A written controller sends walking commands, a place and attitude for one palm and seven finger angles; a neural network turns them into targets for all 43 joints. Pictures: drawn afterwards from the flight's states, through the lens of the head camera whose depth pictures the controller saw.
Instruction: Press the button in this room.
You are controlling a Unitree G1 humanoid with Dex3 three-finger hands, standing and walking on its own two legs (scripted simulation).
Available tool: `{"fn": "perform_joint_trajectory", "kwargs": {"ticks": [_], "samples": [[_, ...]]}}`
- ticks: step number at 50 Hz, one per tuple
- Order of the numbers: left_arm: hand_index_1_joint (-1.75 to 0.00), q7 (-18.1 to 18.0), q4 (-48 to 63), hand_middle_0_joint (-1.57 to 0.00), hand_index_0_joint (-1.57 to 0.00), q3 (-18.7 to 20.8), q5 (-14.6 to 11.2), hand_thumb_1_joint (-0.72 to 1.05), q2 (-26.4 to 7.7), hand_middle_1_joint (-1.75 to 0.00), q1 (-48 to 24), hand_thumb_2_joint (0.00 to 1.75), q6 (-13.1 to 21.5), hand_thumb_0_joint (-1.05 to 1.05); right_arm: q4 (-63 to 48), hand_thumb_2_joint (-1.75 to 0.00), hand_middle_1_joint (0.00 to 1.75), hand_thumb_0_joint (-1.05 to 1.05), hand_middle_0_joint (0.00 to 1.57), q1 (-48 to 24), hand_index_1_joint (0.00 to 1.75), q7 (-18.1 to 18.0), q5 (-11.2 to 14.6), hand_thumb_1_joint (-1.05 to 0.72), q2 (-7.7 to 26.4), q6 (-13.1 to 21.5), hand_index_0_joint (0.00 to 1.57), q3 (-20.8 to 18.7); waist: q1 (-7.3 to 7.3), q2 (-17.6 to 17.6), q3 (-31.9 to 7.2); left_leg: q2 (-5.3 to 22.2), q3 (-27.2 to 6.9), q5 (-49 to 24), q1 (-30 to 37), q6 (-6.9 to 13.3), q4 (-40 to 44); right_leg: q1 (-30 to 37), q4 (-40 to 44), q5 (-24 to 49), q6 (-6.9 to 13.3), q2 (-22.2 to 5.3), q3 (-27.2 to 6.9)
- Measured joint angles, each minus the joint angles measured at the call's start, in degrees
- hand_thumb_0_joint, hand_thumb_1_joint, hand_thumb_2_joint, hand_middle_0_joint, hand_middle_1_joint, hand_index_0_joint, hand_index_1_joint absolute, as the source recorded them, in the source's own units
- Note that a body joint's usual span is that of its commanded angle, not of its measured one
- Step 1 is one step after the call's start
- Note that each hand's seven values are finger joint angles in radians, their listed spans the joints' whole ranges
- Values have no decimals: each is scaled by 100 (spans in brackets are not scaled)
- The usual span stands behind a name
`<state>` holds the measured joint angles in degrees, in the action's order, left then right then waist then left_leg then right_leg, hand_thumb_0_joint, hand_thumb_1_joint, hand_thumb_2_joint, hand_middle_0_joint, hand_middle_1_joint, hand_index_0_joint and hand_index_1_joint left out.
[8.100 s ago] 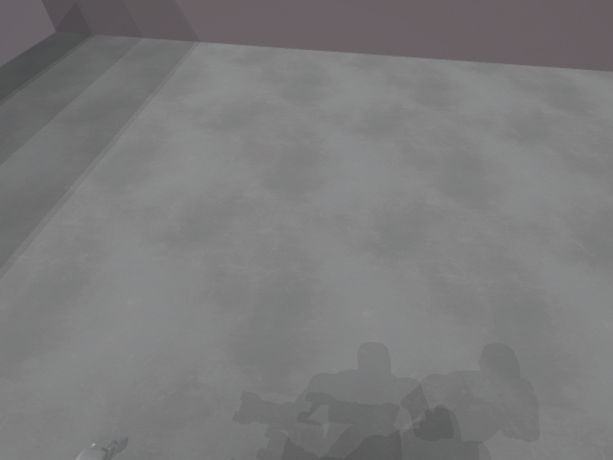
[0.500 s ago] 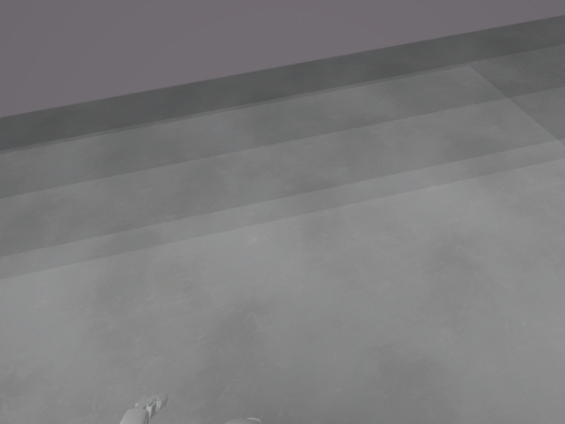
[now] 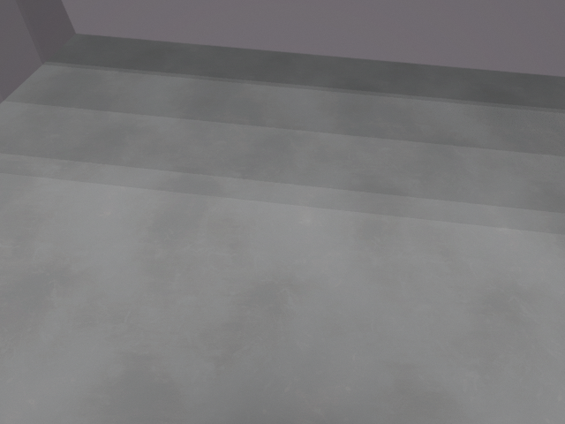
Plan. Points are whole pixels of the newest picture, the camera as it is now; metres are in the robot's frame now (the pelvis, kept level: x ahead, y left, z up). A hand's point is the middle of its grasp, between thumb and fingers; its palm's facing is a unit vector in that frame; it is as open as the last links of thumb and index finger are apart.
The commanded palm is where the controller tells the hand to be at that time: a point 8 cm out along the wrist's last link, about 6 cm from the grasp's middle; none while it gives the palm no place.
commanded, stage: turn or walk to find it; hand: left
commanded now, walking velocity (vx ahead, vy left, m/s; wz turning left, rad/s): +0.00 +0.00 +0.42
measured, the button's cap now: out of the picture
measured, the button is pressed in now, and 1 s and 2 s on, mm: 0 0 0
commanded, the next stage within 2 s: none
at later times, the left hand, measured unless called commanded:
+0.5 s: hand out of the picture +0.08 +0.20 -0.14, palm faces +0.17 -0.95 -0.28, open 7.3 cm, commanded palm none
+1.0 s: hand out of the picture -0.11 +0.19 -0.18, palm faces +0.46 -0.86 -0.24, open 7.3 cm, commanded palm none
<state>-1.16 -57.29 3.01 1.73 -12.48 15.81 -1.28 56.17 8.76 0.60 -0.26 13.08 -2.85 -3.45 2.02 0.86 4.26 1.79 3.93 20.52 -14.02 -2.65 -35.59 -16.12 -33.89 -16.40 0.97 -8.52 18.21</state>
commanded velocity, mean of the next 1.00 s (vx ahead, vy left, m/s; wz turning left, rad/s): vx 0.00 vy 0.00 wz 0.42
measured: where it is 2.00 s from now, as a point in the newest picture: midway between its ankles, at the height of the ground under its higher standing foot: outside the picture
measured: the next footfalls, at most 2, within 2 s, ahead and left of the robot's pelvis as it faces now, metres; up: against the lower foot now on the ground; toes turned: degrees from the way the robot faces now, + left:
left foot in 0.02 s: +0.01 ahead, +0.12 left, +0.00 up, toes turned +5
right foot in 0.50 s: +0.05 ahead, -0.11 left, +0.00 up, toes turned +6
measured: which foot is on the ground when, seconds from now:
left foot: up 0.00-0.00, down 0.02-0.50, up 0.52-0.98, down 1.00-1.00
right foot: down 0.00-0.02, up 0.04-0.48, down 0.50-1.00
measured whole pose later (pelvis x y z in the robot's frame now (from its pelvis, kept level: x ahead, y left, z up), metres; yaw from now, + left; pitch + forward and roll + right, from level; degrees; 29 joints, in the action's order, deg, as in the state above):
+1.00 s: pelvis -0.05 -0.01 +0.00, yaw +25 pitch +0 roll +0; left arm -1.1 -56.2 2.9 1.5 -12.6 15.0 -1.5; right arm 56.1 9.9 0.7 -0.3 13.4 -2.5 -3.7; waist 1.3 1.1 4.7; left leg 1.7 3.4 18.0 -14.3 -2.2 -34.1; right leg -16.0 -36.1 -18.2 -1.0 -9.4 16.2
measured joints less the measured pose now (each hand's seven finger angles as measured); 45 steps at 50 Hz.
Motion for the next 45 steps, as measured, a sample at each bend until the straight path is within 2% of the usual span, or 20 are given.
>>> {"fn": "perform_joint_trajectory", "kwargs": {"ticks": [1, 2, 4, 8, 12, 17, 21, 24, 25, 26, 28, 31, 34, 39, 45], "samples": [[-30, 5, -19, -21, -20, 22, -27, 91, -54, -30, 28, 90, -36, 1, -44, -90, 30, 0, 19, -39, 30, 2, -8, -91, -20, 61, 19, 8, 3, 49, -23, -43, 7, -199, 83, 133, 242, -103, -233, -95, -62, -81, 6], [-30, 1, -52, -21, -20, 45, -44, 91, -120, -30, 26, 90, -99, 1, -68, -90, 30, 0, 19, -91, 30, -4, -20, -91, -77, 100, 19, 20, 33, 157, -14, -119, 41, -160, 66, 267, 180, -250, -588, -512, -190, -116, -194], [-30, -9, -101, -20, -20, 65, -39, 91, -195, -30, 20, 90, -239, 1, -119, -90, 30, 0, 20, -125, 30, -17, -48, -91, -160, 139, 19, 77, 48, 220, -49, -164, 34, -43, 95, 430, 154, -563, -1441, -1125, -328, 31, -700], [-30, 46, -100, -20, -20, 82, -40, 91, -212, -29, -145, 90, -288, 1, -134, -90, 30, 0, 20, -63, 30, -101, -59, -90, -235, 175, 20, 155, -18, 127, -122, -219, -170, -282, 263, 497, 592, -959, -2576, -888, -488, 238, -1254], [-30, 57, 60, -20, -20, 53, -63, 91, -187, -29, -362, 90, -196, 1, -101, -90, 30, 0, 20, 20, 30, -115, -41, -90, -269, 202, 20, 179, -53, 69, -103, -310, -331, -527, 361, 536, 930, -1050, -2745, -655, -612, 284, -1523], [-30, 28, 228, -20, -20, 21, -87, 91, -119, -29, -664, 90, -187, 1, -80, -90, 30, 0, 20, 200, 30, -105, -62, -90, -279, 194, 20, 136, -204, -2, -64, -402, -523, -633, 307, 510, 985, -865, -2214, -788, -667, 362, -1642], [-30, 17, 365, -20, -20, -22, -114, 91, -12, -29, -899, 90, -158, 1, -31, -90, 30, 0, 20, 369, 30, -99, -92, -90, -210, 132, 20, 69, -358, -138, -29, -444, -706, -634, 141, 424, 835, -527, -1339, -889, -617, 504, -1629], [-30, 25, 480, -20, -20, -64, -130, 91, 62, -29, -974, 90, -53, 1, 18, -90, 30, 0, 20, 504, 30, -92, -84, -90, -133, 75, 20, 7, -415, -231, -51, -493, -822, -557, -64, 308, 573, -62, -184, -286, -553, 607, -1554], [-30, 19, 497, -20, -20, -76, -119, 91, 102, -29, -982, 90, 5, 1, 38, -90, 30, 0, 20, 546, 30, -85, -63, -90, -90, 64, 20, -20, -419, -299, -54, -489, -874, -488, -157, 256, 402, 74, 130, -24, -346, 645, -1487], [-30, 9, 499, -20, -20, -96, -92, 91, 161, -29, -992, 90, 57, 1, 67, -90, 30, 0, 20, 559, 30, -82, -44, -90, -38, 41, 20, -53, -441, -399, -19, -470, -918, -186, -281, 209, 73, 97, 126, 13, -142, 680, -1400], [-30, 5, 537, -20, -20, -158, -73, 91, 234, -29, -932, 90, 107, 1, 99, -90, 30, 0, 20, 610, 30, -79, -44, -90, 20, -50, 20, -109, -476, -436, -30, -540, -869, 534, -678, 149, -1031, 125, 64, -78, 62, 598, -1256], [-30, -8, 536, -21, -20, -176, -76, 91, 316, -30, -774, 90, 79, 1, 164, -90, 30, 0, 20, 642, 30, -22, -75, -90, 103, -154, 20, -178, -444, -434, -75, -464, -735, 441, -1163, 80, -2552, 279, 276, -29, 106, 501, -1108], [-30, -13, 465, -21, -20, -181, -74, 91, 354, -30, -638, 90, 55, 1, 176, -90, 30, 0, 20, 661, 30, 21, -91, -90, 163, -166, 20, -205, -453, -440, -84, -257, -695, 37, -1359, -27, -3198, 390, 478, 83, 109, 455, -941], [-30, -20, 365, -21, -20, -167, -50, 91, 359, -30, -432, 90, 71, 1, 227, -90, 30, 0, 20, 648, 30, 36, -91, -91, 174, -200, 19, -191, -373, -349, -71, -1, -654, -49, -1235, -164, -3019, 427, 569, 124, 113, 350, -669], [-30, 0, 240, -21, -20, -111, 12, 91, 234, -30, -235, 90, 63, 1, 200, -90, 30, 0, 19, 373, 30, 23, -46, -91, 107, -181, 19, -110, -169, -156, 36, 89, -343, 462, -711, -160, -1660, 298, 399, 76, 18, 156, -404]]}}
